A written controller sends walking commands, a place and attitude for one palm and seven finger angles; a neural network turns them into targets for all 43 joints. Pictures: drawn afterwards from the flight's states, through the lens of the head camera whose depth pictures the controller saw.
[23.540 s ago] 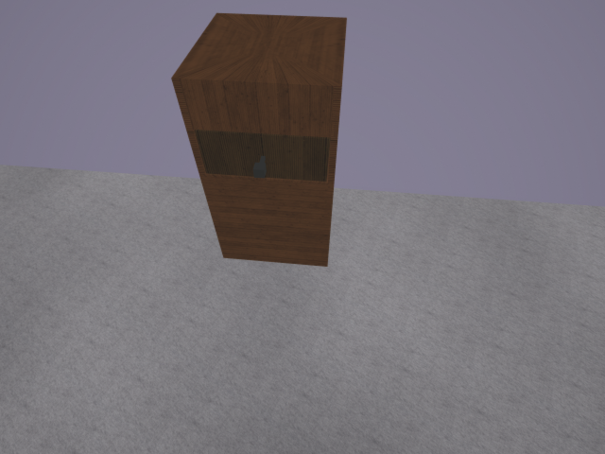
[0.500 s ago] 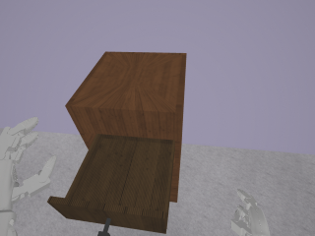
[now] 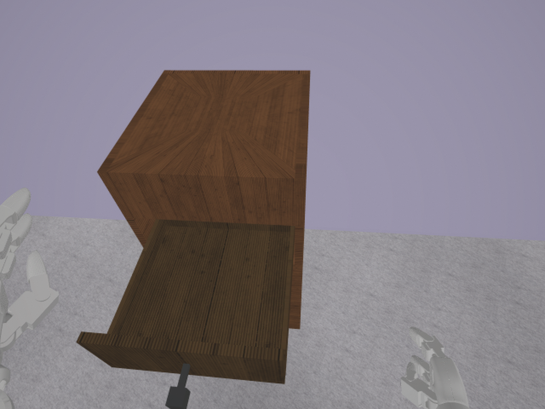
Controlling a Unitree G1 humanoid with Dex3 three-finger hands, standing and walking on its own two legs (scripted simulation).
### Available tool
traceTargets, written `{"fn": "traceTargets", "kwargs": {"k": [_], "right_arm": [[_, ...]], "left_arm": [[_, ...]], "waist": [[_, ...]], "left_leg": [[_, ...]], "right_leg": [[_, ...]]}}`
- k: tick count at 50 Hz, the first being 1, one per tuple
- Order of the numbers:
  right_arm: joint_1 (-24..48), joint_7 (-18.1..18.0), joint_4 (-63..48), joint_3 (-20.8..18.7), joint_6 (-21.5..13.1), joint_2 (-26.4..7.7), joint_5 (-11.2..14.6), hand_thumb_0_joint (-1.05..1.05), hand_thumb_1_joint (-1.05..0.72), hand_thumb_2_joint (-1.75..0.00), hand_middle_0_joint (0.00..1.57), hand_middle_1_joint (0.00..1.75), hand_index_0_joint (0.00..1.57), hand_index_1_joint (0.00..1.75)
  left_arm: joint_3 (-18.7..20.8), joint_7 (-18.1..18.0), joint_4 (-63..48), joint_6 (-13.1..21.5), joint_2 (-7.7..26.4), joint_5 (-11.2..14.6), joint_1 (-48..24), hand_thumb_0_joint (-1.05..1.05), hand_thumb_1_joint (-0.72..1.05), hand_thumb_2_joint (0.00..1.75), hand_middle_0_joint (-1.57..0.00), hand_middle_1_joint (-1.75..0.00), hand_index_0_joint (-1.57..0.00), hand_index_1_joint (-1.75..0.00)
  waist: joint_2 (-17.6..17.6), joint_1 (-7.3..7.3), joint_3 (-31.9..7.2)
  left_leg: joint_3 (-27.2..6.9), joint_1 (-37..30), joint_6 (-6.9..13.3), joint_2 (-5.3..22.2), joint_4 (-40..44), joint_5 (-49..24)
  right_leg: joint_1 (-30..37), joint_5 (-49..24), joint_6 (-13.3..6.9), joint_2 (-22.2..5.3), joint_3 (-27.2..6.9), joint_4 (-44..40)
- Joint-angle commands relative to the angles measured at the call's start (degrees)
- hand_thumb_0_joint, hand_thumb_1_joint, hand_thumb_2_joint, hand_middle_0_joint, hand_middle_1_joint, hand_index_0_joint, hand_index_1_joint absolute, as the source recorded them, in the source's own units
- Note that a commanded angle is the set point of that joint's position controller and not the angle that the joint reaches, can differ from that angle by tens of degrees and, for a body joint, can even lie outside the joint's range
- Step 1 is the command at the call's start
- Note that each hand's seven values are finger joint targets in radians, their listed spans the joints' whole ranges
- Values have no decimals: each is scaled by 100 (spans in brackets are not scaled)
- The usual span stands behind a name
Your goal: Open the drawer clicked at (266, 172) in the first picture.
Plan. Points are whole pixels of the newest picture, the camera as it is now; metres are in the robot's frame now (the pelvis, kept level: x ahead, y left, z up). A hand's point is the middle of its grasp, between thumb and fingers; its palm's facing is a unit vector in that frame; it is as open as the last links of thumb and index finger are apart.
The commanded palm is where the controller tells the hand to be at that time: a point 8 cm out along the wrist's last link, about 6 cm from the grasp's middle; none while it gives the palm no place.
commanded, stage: step back with the hand held close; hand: left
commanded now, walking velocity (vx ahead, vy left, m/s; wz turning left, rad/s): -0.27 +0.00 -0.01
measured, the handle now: (181, 387) +0.20 +0.21 -0.22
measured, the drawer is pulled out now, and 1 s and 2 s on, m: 0.30 0.30 0.30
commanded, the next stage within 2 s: stop stepping back and stand still in 1.18 s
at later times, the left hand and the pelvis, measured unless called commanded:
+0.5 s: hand (22, 363) +0.13 +0.25 +0.15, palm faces +0.39 -0.78 -0.49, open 7.4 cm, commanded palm +0.07 +0.29 +0.18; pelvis -0.05 +0.01 -0.01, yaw +0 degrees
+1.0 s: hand out of the picture +0.07 +0.19 +0.15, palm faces +0.27 -0.84 -0.47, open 7.4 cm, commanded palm +0.00 +0.26 +0.18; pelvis -0.13 -0.02 -0.01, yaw +0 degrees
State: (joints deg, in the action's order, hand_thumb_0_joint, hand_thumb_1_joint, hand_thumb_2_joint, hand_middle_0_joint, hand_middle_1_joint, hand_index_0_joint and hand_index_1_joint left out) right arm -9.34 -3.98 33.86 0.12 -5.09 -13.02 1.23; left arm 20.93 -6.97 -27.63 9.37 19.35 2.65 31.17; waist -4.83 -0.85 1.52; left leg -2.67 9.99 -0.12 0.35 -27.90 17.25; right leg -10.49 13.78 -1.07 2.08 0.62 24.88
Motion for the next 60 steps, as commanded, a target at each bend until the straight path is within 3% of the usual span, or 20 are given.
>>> {"fn": "traceTargets", "kwargs": {"k": [1,9,22,24,28,31,33,35,37,39,41,44,45,47,49,51,55,58,59,60], "right_arm": [[610,50,-1040,-294,-49,-592,28,0,-90,-90,20,30,20,30],[666,-47,-1237,-313,25,-531,-11,0,-90,-90,20,30,20,30],[353,-162,-1031,-335,-237,-576,-259,0,-90,-90,20,30,20,30],[287,-201,-1012,-317,-250,-592,-279,0,-90,-90,20,30,20,30],[153,-110,-932,-403,-258,-599,-154,0,-90,-90,20,30,20,30],[291,-55,-889,-256,-248,-454,-136,0,-90,-90,20,30,20,30],[485,-115,-879,-274,-217,-551,-107,0,-90,-90,20,30,20,30],[568,-123,-987,-250,-246,-508,-75,0,-90,-90,20,30,20,30],[525,-83,-984,-293,-321,-513,-101,0,-90,-90,20,30,20,30],[445,-83,-905,-298,-395,-468,-126,0,-90,-90,20,30,20,30],[397,10,-788,-352,-440,-594,-96,0,-90,-90,20,30,20,30],[489,67,-717,-332,-460,-650,-91,0,-90,-90,20,30,20,30],[414,81,-716,-314,-412,-594,-55,0,-90,-90,20,30,20,30],[454,118,-829,-457,-371,-507,70,0,-90,-90,20,30,20,30],[554,87,-862,-441,-252,-404,63,0,-90,-90,20,30,20,30],[724,18,-929,-292,-85,-224,-20,0,-90,-90,20,30,20,30],[625,-127,-805,-206,130,-300,-54,0,-90,-90,20,30,20,30],[566,-80,-783,-460,-54,-423,-62,0,-90,-90,20,30,20,30],[354,0,-754,-495,-200,-483,-55,0,-90,-90,20,30,20,30],[490,-8,-786,-463,-329,-445,-144,0,-90,-90,20,30,20,30]], "left_arm": [[488,-71,-1081,415,863,-25,481,0,90,90,-20,-30,-20,-30],[937,-251,-2183,508,1366,-9,921,0,90,90,-20,-30,-20,-30],[638,-481,-1820,438,860,-86,850,0,90,90,-20,-30,-20,-30],[619,-524,-1960,456,906,-116,611,0,90,90,-20,-30,-20,-30],[736,-516,-2006,500,1245,-82,179,0,90,90,-20,-30,-20,-30],[697,-490,-1863,522,1197,-48,300,0,90,90,-20,-30,-20,-30],[853,-487,-1867,518,1333,-34,373,0,90,90,-20,-30,-20,-30],[762,-462,-2032,587,1199,-75,358,0,90,90,-20,-30,-20,-30],[891,-420,-1800,654,1204,-60,488,0,90,90,-20,-30,-20,-30],[796,-427,-1865,676,1076,-39,477,0,90,90,-20,-30,-20,-30],[706,-345,-1883,685,1013,10,684,0,90,90,-20,-30,-20,-30],[755,-257,-2040,792,1148,22,604,0,90,90,-20,-30,-20,-30],[762,-278,-2053,829,1195,20,620,0,90,90,-20,-30,-20,-30],[828,-264,-1949,795,1287,94,734,0,90,90,-20,-30,-20,-30],[1054,-298,-1749,722,1458,111,1123,0,90,90,-20,-30,-20,-30],[1042,-336,-1817,648,1365,48,1118,0,90,90,-20,-30,-20,-30],[875,-355,-1931,584,1255,69,918,0,90,90,-20,-30,-20,-30],[756,-331,-2170,633,1271,-9,705,0,90,90,-20,-30,-20,-30],[713,-295,-2217,702,1163,86,874,0,90,90,-20,-30,-20,-30],[839,-295,-2210,713,1278,80,864,0,90,90,-20,-30,-20,-30]], "waist": [[588,76,-702],[-39,51,-1409],[-385,172,-692],[10,187,-672],[1271,263,-644],[1455,227,-795],[461,175,-552],[-485,116,-585],[-835,97,-619],[-605,110,-434],[-150,86,-721],[-47,106,-952],[315,163,-1239],[1527,154,-1682],[1358,38,-1577],[1215,125,-1329],[763,286,-1093],[-558,201,-1228],[-494,163,-1300],[-931,153,-1242]], "left_leg": [[-16,139,225,257,293,-1624],[-208,511,197,490,313,-2742],[-763,2231,445,1046,593,-1029],[-676,2479,383,806,254,-231],[10,1124,13,-194,-1678,855],[59,774,94,-29,-989,496],[-233,858,213,305,568,-110],[-1110,1619,576,1335,914,-1314],[-1100,2695,713,1608,1361,14],[-991,2585,746,1548,989,-620],[-698,1571,580,1376,217,-2077],[-401,1390,373,1044,-147,-2078],[-70,1283,201,759,-558,-2299],[341,1478,-112,-61,-1872,110],[-127,1899,-88,-92,-2962,1159],[-46,1789,-139,13,-2582,1122],[378,960,-91,-53,577,-432],[-887,66,574,1793,648,-3899],[-569,-13,703,1842,631,-4125],[-856,836,868,1983,827,-3399]], "right_leg": [[277,-1808,16,-730,-441,-318],[746,-2253,108,-548,-125,327],[380,215,67,-308,-163,1161],[340,-119,-31,-450,-457,859],[-1404,1050,-717,-1725,-2309,-1127],[-1083,487,-591,-1669,-1435,-796],[-976,205,-141,-888,-798,-4],[-361,-86,187,-271,-146,1361],[180,1110,159,-213,-225,2188],[-26,855,133,-224,-265,1965],[-244,139,131,-334,-241,945],[20,-1302,99,-477,-225,343],[204,-2834,-17,-872,-667,175],[356,-4167,-459,-1931,-1608,-90],[177,-3418,-861,-2292,-1724,-332],[-134,-3377,-860,-1971,-1430,-268],[22,-3033,-211,-1015,-491,400],[-1143,520,224,-282,-172,1827],[-1251,1258,194,-204,-293,2395],[-1092,1524,197,-248,-316,2992]]}}
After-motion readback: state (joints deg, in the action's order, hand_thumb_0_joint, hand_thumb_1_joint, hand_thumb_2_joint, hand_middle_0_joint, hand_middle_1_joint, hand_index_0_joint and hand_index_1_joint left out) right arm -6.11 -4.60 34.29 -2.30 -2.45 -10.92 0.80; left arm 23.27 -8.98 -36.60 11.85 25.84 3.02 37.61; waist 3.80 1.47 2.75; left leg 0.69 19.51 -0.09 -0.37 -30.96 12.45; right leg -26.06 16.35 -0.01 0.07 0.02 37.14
